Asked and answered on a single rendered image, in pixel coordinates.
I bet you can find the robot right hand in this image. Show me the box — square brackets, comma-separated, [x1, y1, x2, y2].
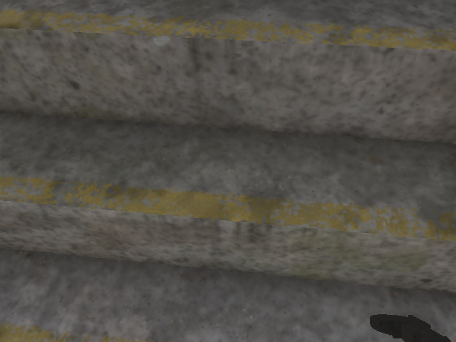
[370, 314, 451, 342]

